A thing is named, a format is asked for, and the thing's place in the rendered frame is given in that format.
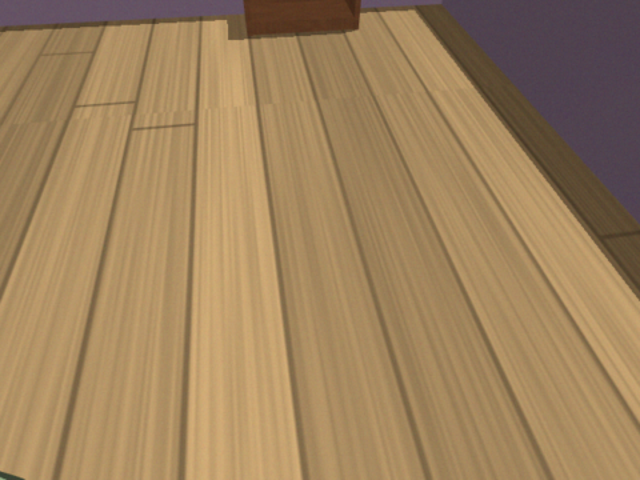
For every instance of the bookshelf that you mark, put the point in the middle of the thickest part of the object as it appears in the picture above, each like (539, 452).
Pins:
(293, 16)

